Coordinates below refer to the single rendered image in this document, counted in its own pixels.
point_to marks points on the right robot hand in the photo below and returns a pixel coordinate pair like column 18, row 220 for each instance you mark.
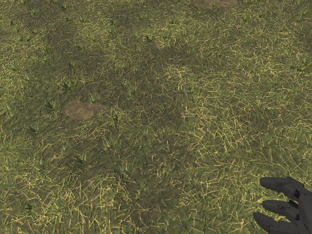
column 299, row 215

